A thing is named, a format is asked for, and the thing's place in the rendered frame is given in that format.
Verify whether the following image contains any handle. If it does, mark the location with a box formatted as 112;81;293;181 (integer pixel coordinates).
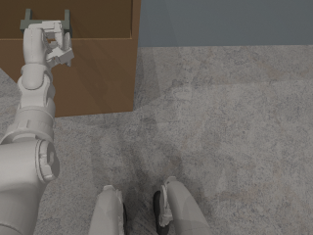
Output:
20;8;72;38

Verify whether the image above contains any robot right shin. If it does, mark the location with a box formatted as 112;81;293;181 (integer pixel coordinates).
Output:
158;176;184;226

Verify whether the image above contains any cabinet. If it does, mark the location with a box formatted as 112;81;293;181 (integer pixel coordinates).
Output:
0;0;142;118

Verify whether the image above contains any robot left forearm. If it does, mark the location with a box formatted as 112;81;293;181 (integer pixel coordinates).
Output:
0;64;56;145

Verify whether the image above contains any left robot thigh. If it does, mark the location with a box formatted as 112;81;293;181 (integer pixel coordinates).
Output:
87;189;123;235

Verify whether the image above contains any drawer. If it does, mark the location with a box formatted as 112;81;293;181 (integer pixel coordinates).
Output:
0;0;131;39

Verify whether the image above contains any left robot upper arm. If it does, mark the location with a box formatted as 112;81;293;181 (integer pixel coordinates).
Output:
0;139;61;235

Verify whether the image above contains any robot left hand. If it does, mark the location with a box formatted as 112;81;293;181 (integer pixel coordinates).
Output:
22;21;74;71

